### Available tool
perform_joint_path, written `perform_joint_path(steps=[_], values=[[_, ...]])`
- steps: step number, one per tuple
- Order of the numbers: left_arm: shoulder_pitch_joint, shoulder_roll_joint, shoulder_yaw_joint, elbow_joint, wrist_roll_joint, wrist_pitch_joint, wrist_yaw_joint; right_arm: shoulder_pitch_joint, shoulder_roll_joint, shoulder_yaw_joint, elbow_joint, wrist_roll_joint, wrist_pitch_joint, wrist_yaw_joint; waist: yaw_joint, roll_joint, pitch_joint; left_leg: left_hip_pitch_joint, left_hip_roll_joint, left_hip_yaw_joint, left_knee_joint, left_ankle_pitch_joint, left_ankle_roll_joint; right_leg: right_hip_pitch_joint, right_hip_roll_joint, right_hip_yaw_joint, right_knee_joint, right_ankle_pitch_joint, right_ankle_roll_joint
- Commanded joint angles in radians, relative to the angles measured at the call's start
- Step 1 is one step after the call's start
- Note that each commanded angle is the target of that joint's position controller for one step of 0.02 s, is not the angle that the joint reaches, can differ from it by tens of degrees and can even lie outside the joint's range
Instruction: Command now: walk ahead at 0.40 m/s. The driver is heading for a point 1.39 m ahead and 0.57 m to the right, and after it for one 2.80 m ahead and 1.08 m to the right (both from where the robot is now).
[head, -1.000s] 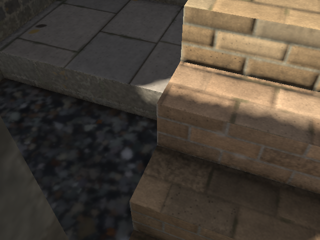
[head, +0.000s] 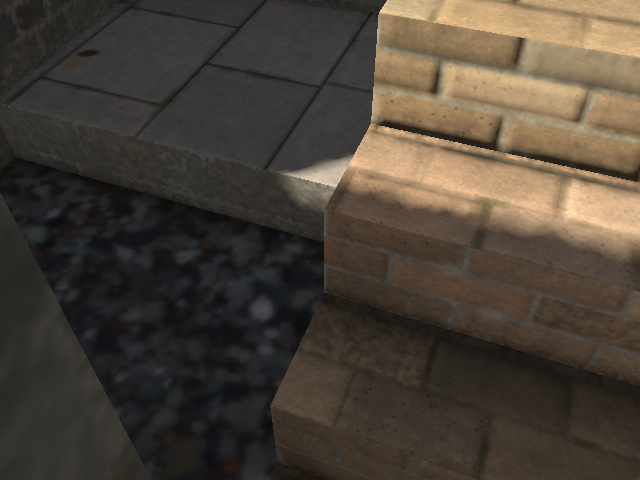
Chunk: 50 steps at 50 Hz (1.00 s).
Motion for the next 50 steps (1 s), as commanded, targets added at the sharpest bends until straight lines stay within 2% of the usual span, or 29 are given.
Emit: perform_joint_path(steps=[1, 3, 4, 7, 9, 11, 13, 15, 16, 17, 27, 28, 32, 33, 35, 37, 41, 50], values=[[-0.064, 0.104, 0.009, -0.095, 0.003, -0.02, 0.023, -0.071, -0.078, -0.009, -0.107, 0.002, -0.033, -0.022, -0.004, -0.069, 0.127, -0.079, 0.012, -0.025, -0.066, -0.065, -0.029, -0.112, -0.109, 0.163, -0.174, -0.314, -0.041], [-0.081, 0.108, 0.008, -0.122, 0.001, -0.031, 0.027, -0.104, -0.07, -0.001, -0.135, 0.003, -0.054, -0.023, 0.006, -0.046, 0.098, -0.096, 0.013, -0.019, -0.035, -0.007, -0.021, -0.053, -0.107, 0.15, -0.122, -0.19, -0.057], [-0.071, 0.103, 0.004, -0.129, -0.001, -0.036, 0.025, -0.096, -0.066, 0.003, -0.143, 0.004, -0.064, -0.02, 0.008, -0.037, 0.061, -0.09, 0.017, -0.024, -0.029, 0.028, -0.018, -0.024, -0.107, 0.144, -0.099, -0.131, -0.061], [-0.067, 0.095, -0.007, -0.154, -0.004, -0.049, 0.015, -0.116, -0.074, 0.007, -0.176, 0.01, -0.078, -0.012, 0.019, 0.0, -0.007, -0.057, 0.03, -0.038, -0.009, 0.207, -0.012, 0.046, -0.094, 0.109, -0.022, 0.141, -0.06], [-0.077, 0.1, -0.013, -0.169, -0.002, -0.06, 0.004, -0.133, -0.077, 0.009, -0.2, 0.009, -0.076, -0.011, 0.018, 0.014, -0.057, -0.008, 0.036, -0.043, 0.014, 0.334, -0.012, 0.07, -0.09, 0.089, 0.02, 0.31, -0.054], [-0.094, 0.105, -0.017, -0.187, -0.003, -0.07, -0.007, -0.145, -0.079, 0.009, -0.218, 0.0, -0.064, -0.007, 0.012, 0.027, -0.08, 0.046, 0.037, -0.047, 0.029, 0.425, -0.009, 0.053, -0.088, 0.075, 0.035, 0.371, -0.05], [-0.134, 0.1, -0.026, -0.208, 0.001, -0.082, -0.019, -0.18, -0.075, 0.011, -0.246, -0.007, -0.049, -0.008, 0.004, 0.01, -0.081, 0.084, 0.046, -0.058, 0.027, 0.483, -0.01, 0.031, -0.088, 0.069, 0.035, 0.397, -0.041], [-0.178, 0.107, -0.035, -0.219, 0.003, -0.093, -0.032, -0.209, -0.079, 0.013, -0.268, -0.013, -0.039, -0.01, -0.005, -0.005, -0.085, 0.115, 0.054, -0.069, 0.019, 0.513, -0.013, 0.02, -0.094, 0.07, 0.029, 0.405, -0.03], [-0.183, 0.12, -0.034, -0.224, 0.001, -0.1, -0.035, -0.222, -0.089, 0.008, -0.276, -0.017, -0.037, -0.008, -0.001, -0.002, -0.094, 0.121, 0.05, -0.065, 0.022, 0.487, -0.013, 0.026, -0.097, 0.072, 0.023, 0.383, -0.031], [-0.209, 0.13, -0.035, -0.232, 0.0, -0.104, -0.04, -0.246, -0.082, 0.011, -0.291, -0.019, -0.035, -0.008, -0.006, -0.007, -0.084, 0.123, 0.051, -0.066, 0.015, 0.467, -0.015, 0.015, -0.102, 0.076, 0.014, 0.37, -0.029], [-0.285, 0.135, -0.065, -0.268, 0.022, -0.117, -0.052, -0.367, -0.077, 0.022, -0.346, -0.036, -0.036, 0.01, 0.002, 0.012, -0.092, 0.147, 0.075, -0.095, -0.059, 0.422, -0.048, 0.026, -0.128, 0.093, -0.046, 0.317, -0.007], [-0.27, 0.135, -0.068, -0.27, 0.021, -0.119, -0.053, -0.347, -0.088, 0.019, -0.338, -0.033, -0.037, 0.014, 0.007, 0.014, -0.105, 0.148, 0.074, -0.1, -0.088, 0.388, -0.053, 0.04, -0.13, 0.102, -0.067, 0.293, -0.002], [-0.294, 0.153, -0.07, -0.28, 0.025, -0.121, -0.055, -0.376, -0.091, 0.021, -0.34, -0.035, -0.043, 0.02, 0.014, 0.009, -0.071, 0.124, 0.075, -0.1, -0.127, 0.299, -0.061, 0.039, -0.136, 0.11, -0.1, 0.214, 0.002], [-0.305, 0.147, -0.074, -0.283, 0.028, -0.12, -0.055, -0.375, -0.084, 0.025, -0.336, -0.037, -0.044, 0.02, 0.011, 0.006, -0.065, 0.127, 0.082, -0.105, -0.143, 0.301, -0.065, 0.03, -0.139, 0.11, -0.106, 0.211, 0.002], [-0.309, 0.156, -0.076, -0.286, 0.028, -0.121, -0.056, -0.372, -0.093, 0.027, -0.331, -0.033, -0.051, 0.016, 0.014, -0.006, -0.064, 0.117, 0.088, -0.103, -0.153, 0.3, -0.073, 0.044, -0.141, 0.114, -0.107, 0.213, 0.006], [-0.313, 0.162, -0.077, -0.292, 0.015, -0.127, -0.056, -0.384, -0.098, 0.032, -0.328, -0.033, -0.058, 0.009, 0.021, -0.002, -0.063, 0.108, 0.08, -0.094, -0.157, 0.246, -0.081, 0.043, -0.142, 0.119, -0.118, 0.15, 0.002], [-0.34, 0.161, -0.083, -0.296, 0.023, -0.129, -0.06, -0.402, -0.096, 0.043, -0.332, -0.03, -0.061, 0.008, 0.018, -0.01, -0.053, 0.098, 0.081, -0.09, -0.173, 0.186, -0.088, 0.022, -0.139, 0.125, -0.137, 0.054, 0.0], [-0.354, 0.184, -0.085, -0.292, 0.029, -0.13, -0.071, -0.392, -0.116, 0.056, -0.325, -0.029, -0.061, 0.006, 0.017, -0.013, -0.063, 0.108, 0.09, -0.081, -0.178, 0.203, -0.094, 0.017, -0.141, 0.136, -0.148, 0.038, -0.003]])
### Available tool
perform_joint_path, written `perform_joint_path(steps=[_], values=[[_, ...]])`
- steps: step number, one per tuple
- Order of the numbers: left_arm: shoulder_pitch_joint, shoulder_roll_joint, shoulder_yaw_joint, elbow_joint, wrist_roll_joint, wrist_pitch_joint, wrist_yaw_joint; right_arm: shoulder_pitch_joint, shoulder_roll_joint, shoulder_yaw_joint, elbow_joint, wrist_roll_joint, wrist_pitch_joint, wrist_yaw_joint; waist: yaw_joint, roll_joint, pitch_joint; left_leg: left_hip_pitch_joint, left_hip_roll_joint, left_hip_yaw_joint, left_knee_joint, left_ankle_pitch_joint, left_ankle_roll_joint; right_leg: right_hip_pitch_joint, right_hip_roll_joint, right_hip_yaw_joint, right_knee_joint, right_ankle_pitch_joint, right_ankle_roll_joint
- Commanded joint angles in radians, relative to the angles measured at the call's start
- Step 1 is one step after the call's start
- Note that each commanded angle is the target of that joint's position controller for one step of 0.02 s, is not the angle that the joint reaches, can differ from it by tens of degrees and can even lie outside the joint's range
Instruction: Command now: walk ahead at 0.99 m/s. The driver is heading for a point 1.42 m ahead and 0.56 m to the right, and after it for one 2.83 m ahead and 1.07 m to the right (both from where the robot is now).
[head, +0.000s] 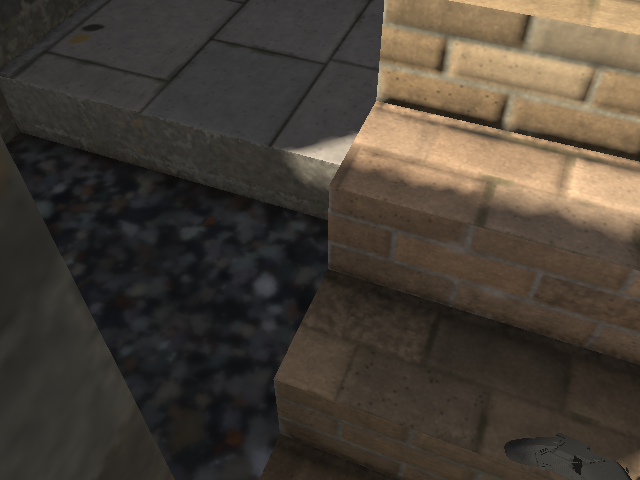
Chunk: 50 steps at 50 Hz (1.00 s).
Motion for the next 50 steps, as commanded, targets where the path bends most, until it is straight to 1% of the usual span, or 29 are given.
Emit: perform_joint_path(steps=[1, 3, 4, 5, 8, 10, 11, 12, 16, 22, 23, 24, 25, 27, 30, 32, 37, 42, 50], values=[[-0.074, 0.107, 0.027, -0.071, 0.0, -0.018, 0.002, -0.107, -0.098, -0.024, -0.096, 0.001, -0.018, -0.005, 0.002, 0.004, -0.105, 0.054, 0.095, -0.072, -0.002, 0.082, -0.072, -0.002, -0.13, 0.112, -0.045, -0.052, -0.009], [-0.072, 0.111, 0.027, -0.068, 0.0, -0.018, -0.001, -0.104, -0.105, -0.023, -0.091, -0.001, -0.019, -0.003, 0.005, 0.006, -0.107, 0.055, 0.098, -0.073, -0.004, 0.099, -0.074, 0.004, -0.13, 0.114, -0.044, -0.024, -0.008], [-0.068, 0.119, 0.029, -0.067, 0.002, -0.021, -0.007, -0.098, -0.117, -0.025, -0.091, -0.003, -0.012, 0.0, 0.005, 0.002, -0.12, 0.064, 0.097, -0.073, 0.004, 0.104, -0.068, 0.006, -0.133, 0.116, -0.046, -0.018, -0.011], [-0.074, 0.119, 0.028, -0.067, 0.003, -0.022, -0.011, -0.098, -0.115, -0.024, -0.091, -0.004, -0.009, -0.001, 0.002, -0.005, -0.12, 0.069, 0.098, -0.071, 0.004, 0.105, -0.066, 0.0, -0.133, 0.117, -0.047, -0.02, -0.012], [-0.079, 0.114, 0.026, -0.066, 0.004, -0.021, -0.015, -0.094, -0.116, -0.02, -0.09, -0.004, -0.006, -0.001, -0.001, -0.001, -0.12, 0.071, 0.101, -0.069, 0.002, 0.119, -0.069, -0.003, -0.131, 0.12, -0.047, -0.011, -0.012], [-0.075, 0.12, 0.027, -0.063, 0.004, -0.02, -0.015, -0.09, -0.122, -0.02, -0.087, -0.003, -0.006, -0.001, 0.002, 0.003, -0.121, 0.069, 0.103, -0.067, 0.003, 0.132, -0.07, 0.005, -0.13, 0.119, -0.042, 0.011, -0.012], [-0.076, 0.124, 0.027, -0.058, 0.011, -0.018, -0.016, -0.085, -0.128, -0.024, -0.088, -0.003, -0.004, 0.001, 0.0, -0.002, -0.131, 0.07, 0.108, -0.068, 0.005, 0.142, -0.067, 0.015, -0.13, 0.116, -0.032, 0.039, -0.01], [-0.071, 0.127, 0.029, -0.054, 0.012, -0.018, -0.016, -0.08, -0.131, -0.025, -0.085, -0.002, -0.004, 0.002, 0.002, 0.003, -0.137, 0.073, 0.107, -0.067, 0.006, 0.137, -0.065, 0.018, -0.131, 0.115, -0.032, 0.038, -0.009], [-0.085, 0.126, 0.027, -0.049, 0.011, -0.017, -0.016, -0.078, -0.128, -0.024, -0.084, -0.001, -0.004, 0.002, 0.002, 0.001, -0.119, 0.064, 0.108, -0.064, 0.003, 0.134, -0.067, 0.009, -0.13, 0.118, -0.034, 0.039, -0.009], [-0.086, 0.128, 0.027, -0.04, 0.01, -0.015, -0.015, -0.064, -0.133, -0.025, -0.079, 0.001, -0.003, -0.001, 0.003, 0.003, -0.126, 0.066, 0.113, -0.06, 0.006, 0.156, -0.071, 0.022, -0.128, 0.117, -0.02, 0.09, -0.011], [-0.046, 0.149, 0.035, -0.017, 0.003, -0.012, -0.017, -0.026, -0.151, -0.031, -0.058, 0.003, -0.001, 0.001, 0.003, -0.001, -0.145, 0.079, 0.114, -0.057, 0.02, 0.16, -0.066, 0.043, -0.131, 0.12, -0.017, 0.114, -0.017], [-0.007, 0.166, 0.044, 0.008, -0.006, -0.008, -0.019, 0.013, -0.165, -0.036, -0.038, 0.006, 0.001, 0.004, 0.0, -0.007, -0.151, 0.084, 0.112, -0.052, 0.033, 0.15, -0.06, 0.06, -0.132, 0.12, -0.013, 0.133, -0.022], [0.009, 0.169, 0.049, 0.026, -0.012, -0.003, -0.019, 0.031, -0.169, -0.039, -0.025, 0.006, 0.001, 0.007, -0.005, -0.01, -0.136, 0.073, 0.109, -0.048, 0.044, 0.142, -0.056, 0.063, -0.128, 0.114, -0.005, 0.151, -0.025], [0.026, 0.165, 0.057, 0.05, -0.019, 0.007, -0.018, 0.051, -0.169, -0.042, -0.004, 0.003, 0.004, 0.01, -0.01, -0.005, -0.104, 0.045, 0.103, -0.042, 0.066, 0.11, -0.052, 0.052, -0.119, 0.102, 0.007, 0.146, -0.027], [0.047, 0.157, 0.069, 0.083, -0.024, 0.024, -0.01, 0.076, -0.161, -0.045, 0.024, 0.001, 0.01, 0.011, -0.016, 0.002, -0.057, 0.003, 0.092, -0.038, 0.088, 0.046, -0.049, 0.02, -0.107, 0.097, 0.011, 0.079, -0.031], [0.065, 0.156, 0.08, 0.102, -0.025, 0.038, -0.004, 0.1, -0.158, -0.049, 0.043, 0.003, 0.01, 0.016, -0.019, 0.01, -0.033, -0.024, 0.088, -0.037, 0.098, 0.016, -0.047, 0.01, -0.103, 0.099, 0.017, 0.062, -0.032], [0.112, 0.141, 0.099, 0.14, -0.035, 0.057, 0.003, 0.156, -0.162, -0.059, 0.081, 0.007, 0.009, 0.015, -0.019, 0.022, -0.034, -0.046, 0.086, -0.044, 0.126, 0.006, -0.042, 0.012, -0.094, 0.097, 0.053, 0.113, -0.03], [0.165, 0.125, 0.109, 0.17, -0.038, 0.068, 0.003, 0.217, -0.163, -0.068, 0.111, 0.013, 0.021, 0.009, -0.022, 0.007, -0.031, -0.052, 0.084, -0.049, 0.143, -0.006, -0.033, 0.001, -0.089, 0.098, 0.073, 0.133, -0.024], [0.238, 0.1, 0.118, 0.199, -0.038, 0.078, 0.012, 0.291, -0.152, -0.082, 0.149, 0.019, 0.037, 0.002, -0.026, 0.003, 0.008, -0.072, 0.078, -0.054, 0.147, -0.047, -0.023, -0.038, -0.083, 0.102, 0.075, 0.074, -0.021]])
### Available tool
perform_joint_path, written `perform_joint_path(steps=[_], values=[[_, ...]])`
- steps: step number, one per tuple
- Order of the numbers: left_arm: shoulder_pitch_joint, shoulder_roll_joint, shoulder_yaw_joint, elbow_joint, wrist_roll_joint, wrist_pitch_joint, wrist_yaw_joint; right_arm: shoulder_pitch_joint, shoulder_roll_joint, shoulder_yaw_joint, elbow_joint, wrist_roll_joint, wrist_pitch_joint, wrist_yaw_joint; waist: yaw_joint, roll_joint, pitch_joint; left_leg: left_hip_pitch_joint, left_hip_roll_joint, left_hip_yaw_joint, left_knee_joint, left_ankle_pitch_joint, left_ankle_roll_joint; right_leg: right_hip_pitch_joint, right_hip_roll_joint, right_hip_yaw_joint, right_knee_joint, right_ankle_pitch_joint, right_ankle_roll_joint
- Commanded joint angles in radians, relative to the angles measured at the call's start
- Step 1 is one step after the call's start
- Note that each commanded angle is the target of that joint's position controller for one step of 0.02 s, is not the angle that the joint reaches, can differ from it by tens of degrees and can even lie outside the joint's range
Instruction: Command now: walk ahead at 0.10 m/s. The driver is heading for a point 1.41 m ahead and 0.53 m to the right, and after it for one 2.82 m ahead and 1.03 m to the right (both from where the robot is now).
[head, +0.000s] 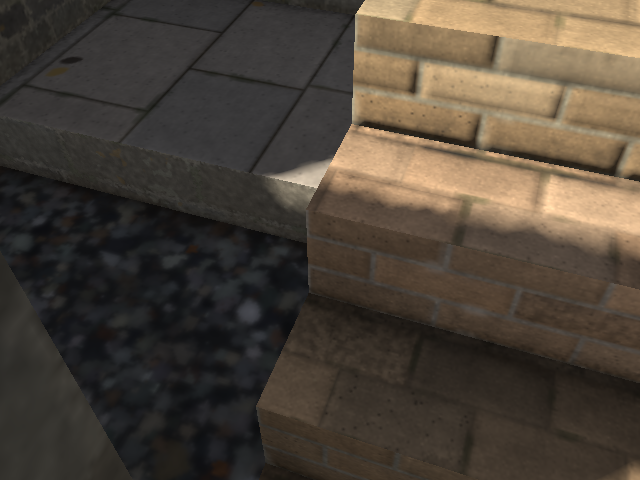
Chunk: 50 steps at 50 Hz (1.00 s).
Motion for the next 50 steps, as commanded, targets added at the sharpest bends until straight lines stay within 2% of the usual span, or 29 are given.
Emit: perform_joint_path(steps=[1, 12, 13, 14, 15, 16, 18, 19, 21, 22, 23, 25, 26, 27, 28, 29, 30, 31, 32, 35, 37, 40, 42, 49, 50], values=[[0.047, 0.1, 0.022, -0.02, 0.0, -0.002, 0.007, 0.025, -0.109, -0.035, -0.045, 0.002, -0.006, -0.006, 0.0, -0.021, 0.041, -0.032, 0.047, -0.048, -0.041, 0.083, -0.02, -0.027, -0.123, 0.096, -0.044, 0.16, -0.002], [0.11, 0.06, 0.036, -0.011, -0.003, 0.013, 0.026, 0.061, -0.09, -0.053, -0.013, 0.008, -0.002, -0.009, -0.001, -0.011, 0.061, -0.056, 0.043, -0.059, -0.045, 0.06, -0.017, -0.041, -0.121, 0.102, -0.046, 0.107, -0.002], [0.111, 0.048, 0.032, -0.01, -0.004, 0.012, 0.029, 0.061, -0.092, -0.055, -0.011, 0.008, -0.001, -0.014, -0.004, -0.011, 0.057, -0.048, 0.044, -0.056, -0.045, 0.072, -0.014, -0.044, -0.119, 0.098, -0.047, 0.105, -0.005], [0.122, 0.041, 0.033, -0.006, -0.008, 0.016, 0.036, 0.064, -0.085, -0.054, -0.009, 0.013, -0.008, -0.015, 0.001, -0.013, 0.062, -0.055, 0.046, -0.057, -0.048, 0.075, -0.019, -0.041, -0.117, 0.098, -0.047, 0.092, -0.001], [0.129, 0.023, 0.026, -0.004, -0.001, 0.021, 0.045, 0.07, -0.071, -0.05, -0.003, 0.01, -0.01, -0.016, 0.001, -0.013, 0.047, -0.049, 0.037, -0.052, -0.069, 0.004, -0.02, -0.042, -0.108, 0.096, -0.073, -0.03, -0.001], [0.112, 0.022, 0.023, -0.014, 0.005, 0.026, 0.055, 0.054, -0.064, -0.048, -0.008, 0.008, -0.012, -0.018, 0.003, -0.023, 0.075, -0.07, 0.022, -0.043, -0.086, -0.075, -0.019, -0.07, -0.105, 0.109, -0.111, -0.172, -0.005], [0.06, 0.045, 0.025, -0.052, 0.016, 0.029, 0.077, 0.019, -0.057, -0.043, -0.029, 0.008, -0.021, -0.027, -0.001, -0.053, 0.124, -0.101, 0.003, -0.033, -0.109, -0.14, -0.018, -0.125, -0.112, 0.146, -0.169, -0.333, -0.013], [0.035, 0.042, 0.022, -0.073, 0.017, 0.025, 0.085, -0.004, -0.052, -0.039, -0.044, 0.009, -0.031, -0.031, -0.001, -0.055, 0.128, -0.096, 0.002, -0.032, -0.114, -0.099, -0.019, -0.132, -0.115, 0.155, -0.18, -0.317, -0.016], [0.029, 0.034, 0.015, -0.099, 0.011, 0.009, 0.091, -0.028, -0.052, -0.035, -0.066, 0.011, -0.053, -0.032, 0.007, -0.033, 0.085, -0.072, 0.009, -0.039, -0.117, 0.004, -0.019, -0.086, -0.115, 0.148, -0.162, -0.186, -0.018], [0.018, 0.029, 0.012, -0.109, 0.013, 0.001, 0.09, -0.059, -0.047, -0.032, -0.08, 0.008, -0.062, -0.032, 0.015, -0.015, 0.07, -0.068, 0.017, -0.041, -0.101, 0.076, -0.013, -0.057, -0.112, 0.128, -0.122, -0.074, -0.02], [0.036, 0.024, 0.008, -0.114, 0.011, -0.006, 0.087, -0.055, -0.045, -0.03, -0.087, 0.009, -0.068, -0.031, 0.02, -0.004, 0.019, -0.046, 0.021, -0.045, -0.094, 0.14, -0.01, -0.018, -0.11, 0.116, -0.094, 0.02, -0.019], [0.043, 0.02, 0.0, -0.126, 0.008, -0.018, 0.077, -0.066, -0.041, -0.026, -0.107, 0.014, -0.072, -0.03, 0.024, -0.004, -0.04, -0.006, 0.025, -0.046, -0.076, 0.26, -0.01, 0.03, -0.109, 0.099, -0.053, 0.206, -0.014], [0.054, 0.037, 0.005, -0.13, -0.011, -0.034, 0.07, -0.072, -0.043, -0.029, -0.119, 0.022, -0.073, -0.035, 0.023, -0.026, -0.08, 0.024, 0.013, -0.022, -0.037, 0.264, 0.004, 0.051, -0.1, 0.083, -0.022, 0.205, -0.015], [0.035, 0.031, 0.003, -0.141, -0.015, -0.043, 0.064, -0.088, -0.031, -0.026, -0.134, 0.018, -0.065, -0.031, 0.016, -0.018, -0.081, 0.04, 0.005, -0.015, -0.021, 0.279, 0.011, 0.019, -0.095, 0.074, -0.017, 0.195, -0.022], [0.001, 0.025, -0.003, -0.163, -0.012, -0.057, 0.052, -0.123, -0.021, -0.026, -0.155, 0.02, -0.045, -0.031, 0.007, -0.022, -0.076, 0.058, 0.014, -0.022, -0.024, 0.277, 0.026, -0.002, -0.095, 0.084, -0.025, 0.195, -0.027], [-0.028, 0.019, -0.006, -0.177, -0.01, -0.069, 0.041, -0.139, -0.02, -0.024, -0.172, 0.015, -0.031, -0.034, -0.001, -0.03, -0.066, 0.065, 0.017, -0.028, -0.025, 0.292, 0.028, -0.012, -0.096, 0.084, -0.027, 0.212, -0.027], [-0.046, 0.022, -0.008, -0.189, -0.008, -0.079, 0.034, -0.154, -0.022, -0.024, -0.184, 0.01, -0.022, -0.036, -0.005, -0.031, -0.062, 0.079, 0.02, -0.031, -0.023, 0.328, 0.027, -0.017, -0.098, 0.084, -0.024, 0.244, -0.026], [-0.056, 0.041, -0.004, -0.196, -0.012, -0.083, 0.032, -0.138, -0.04, -0.027, -0.174, 0.011, -0.017, -0.037, -0.014, -0.038, -0.06, 0.088, 0.025, -0.027, -0.019, 0.374, 0.024, -0.014, -0.095, 0.079, -0.012, 0.262, -0.022], [-0.062, 0.042, -0.006, -0.207, -0.013, -0.086, 0.031, -0.154, -0.042, -0.027, -0.18, 0.011, -0.015, -0.036, -0.011, -0.026, -0.061, 0.096, 0.028, -0.028, -0.016, 0.41, 0.022, -0.013, -0.097, 0.08, -0.007, 0.285, -0.02], [-0.102, 0.046, -0.014, -0.237, -0.007, -0.087, 0.028, -0.22, -0.029, -0.024, -0.201, 0.008, -0.016, -0.029, -0.007, -0.01, -0.065, 0.111, 0.035, -0.033, -0.022, 0.466, 0.015, 0.001, -0.108, 0.085, -0.004, 0.324, -0.012], [-0.139, 0.05, -0.024, -0.255, 0.003, -0.089, 0.025, -0.272, -0.025, -0.02, -0.215, -0.001, -0.02, -0.021, -0.005, 0.006, -0.066, 0.116, 0.048, -0.042, -0.04, 0.509, 0.005, 0.013, -0.117, 0.092, -0.01, 0.359, -0.002], [-0.165, 0.069, -0.029, -0.273, 0.006, -0.091, 0.021, -0.312, -0.026, -0.019, -0.221, -0.01, -0.024, -0.011, -0.005, 0.008, -0.102, 0.148, 0.059, -0.045, -0.053, 0.527, -0.012, 0.043, -0.132, 0.103, -0.021, 0.406, 0.009], [-0.181, 0.076, -0.033, -0.283, 0.004, -0.089, 0.018, -0.327, -0.033, -0.02, -0.217, -0.01, -0.026, -0.007, -0.003, -0.001, -0.116, 0.159, 0.062, -0.046, -0.064, 0.495, -0.02, 0.056, -0.137, 0.105, -0.031, 0.386, 0.008], [-0.231, 0.08, -0.048, -0.31, 0.018, -0.09, 0.01, -0.395, -0.037, -0.015, -0.211, -0.016, -0.035, 0.002, 0.006, -0.007, -0.091, 0.136, 0.072, -0.045, -0.121, 0.364, -0.04, 0.052, -0.147, 0.119, -0.076, 0.271, 0.011], [-0.238, 0.07, -0.054, -0.315, 0.024, -0.091, 0.006, -0.424, -0.024, -0.012, -0.226, -0.021, -0.036, 0.003, 0.014, 0.002, -0.088, 0.136, 0.072, -0.052, -0.131, 0.343, -0.038, 0.046, -0.152, 0.123, -0.088, 0.267, 0.01]])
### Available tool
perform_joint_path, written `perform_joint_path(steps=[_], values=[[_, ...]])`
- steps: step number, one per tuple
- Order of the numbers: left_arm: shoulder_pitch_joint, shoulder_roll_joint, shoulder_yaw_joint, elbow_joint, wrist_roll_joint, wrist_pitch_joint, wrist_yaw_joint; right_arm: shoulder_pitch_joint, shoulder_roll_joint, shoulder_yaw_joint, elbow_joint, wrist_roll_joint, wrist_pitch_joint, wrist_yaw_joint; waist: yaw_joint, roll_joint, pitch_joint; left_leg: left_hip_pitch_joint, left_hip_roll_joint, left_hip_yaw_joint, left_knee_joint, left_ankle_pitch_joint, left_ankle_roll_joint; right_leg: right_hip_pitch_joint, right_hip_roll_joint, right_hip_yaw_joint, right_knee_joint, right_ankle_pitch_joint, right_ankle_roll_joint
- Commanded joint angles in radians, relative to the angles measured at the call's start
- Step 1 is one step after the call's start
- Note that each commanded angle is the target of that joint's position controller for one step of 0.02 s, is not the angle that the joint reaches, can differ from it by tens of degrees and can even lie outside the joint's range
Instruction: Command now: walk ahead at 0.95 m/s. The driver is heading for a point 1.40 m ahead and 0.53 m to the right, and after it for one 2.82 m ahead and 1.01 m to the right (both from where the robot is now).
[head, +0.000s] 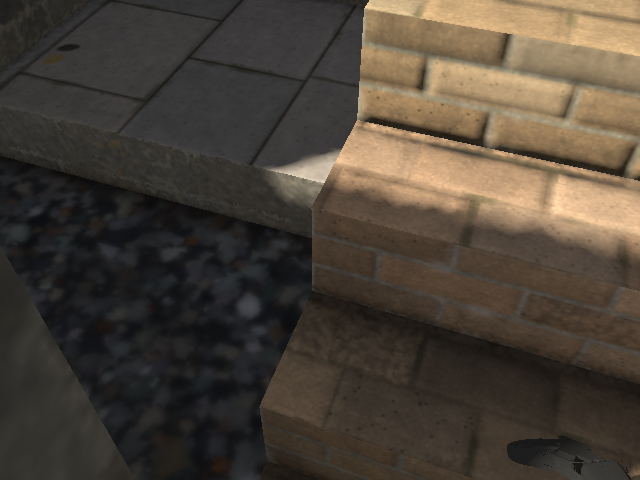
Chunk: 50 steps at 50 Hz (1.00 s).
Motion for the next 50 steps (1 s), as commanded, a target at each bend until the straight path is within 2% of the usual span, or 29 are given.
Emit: perform_joint_path(steps=[1, 4, 5, 6, 8, 18, 32, 50], values=[[-0.082, 0.093, 0.018, -0.088, 0.007, -0.024, -0.001, -0.113, -0.089, -0.021, -0.094, -0.003, -0.024, -0.004, 0.0, 0.017, -0.099, 0.051, 0.107, -0.071, -0.012, 0.284, -0.063, 0.016, -0.122, 0.091, -0.018, 0.254, -0.01], [-0.085, 0.106, 0.017, -0.091, 0.008, -0.025, -0.005, -0.114, -0.102, -0.021, -0.092, -0.003, -0.029, -0.005, 0.005, 0.013, -0.108, 0.048, 0.11, -0.067, -0.024, 0.258, -0.071, 0.026, -0.125, 0.096, -0.023, 0.238, -0.009], [-0.083, 0.12, 0.021, -0.088, 0.006, -0.028, -0.006, -0.105, -0.114, -0.018, -0.098, -0.008, -0.03, -0.007, 0.006, 0.007, -0.109, 0.055, 0.105, -0.066, -0.014, 0.261, -0.081, 0.007, -0.124, 0.084, -0.021, 0.226, -0.009], [-0.084, 0.105, 0.016, -0.083, 0.022, -0.022, -0.006, -0.087, -0.104, -0.014, -0.089, -0.012, -0.029, -0.009, 0.005, 0.02, -0.098, 0.054, 0.106, -0.071, -0.031, 0.262, -0.089, -0.007, -0.126, 0.085, -0.029, 0.235, -0.01], [-0.082, 0.116, 0.016, -0.081, 0.021, -0.02, -0.009, -0.068, -0.114, -0.014, -0.086, -0.005, -0.028, -0.006, 0.008, 0.006, -0.093, 0.048, 0.099, -0.069, -0.056, 0.211, -0.098, 0.001, -0.127, 0.099, -0.056, 0.21, -0.007], [-0.125, 0.133, 0.012, -0.067, 0.024, -0.028, -0.017, -0.042, -0.128, -0.002, -0.112, -0.003, -0.034, -0.012, 0.011, -0.007, -0.092, 0.04, 0.105, -0.058, -0.064, 0.169, -0.102, -0.028, -0.129, 0.108, -0.089, 0.075, -0.015], [-0.132, 0.146, 0.008, -0.035, 0.027, -0.025, -0.024, 0.007, -0.149, 0.006, -0.133, 0.002, -0.031, -0.018, 0.01, 0.009, -0.105, 0.043, 0.113, -0.051, -0.052, 0.21, -0.106, -0.021, -0.121, 0.105, -0.073, 0.123, -0.018], [-0.142, 0.153, 0.007, -0.012, 0.027, -0.024, -0.026, 0.026, -0.158, 0.008, -0.137, 0.005, -0.027, -0.021, 0.009, 0.008, -0.104, 0.052, 0.117, -0.045, -0.045, 0.225, -0.11, -0.028, -0.117, 0.107, -0.065, 0.151, -0.02]])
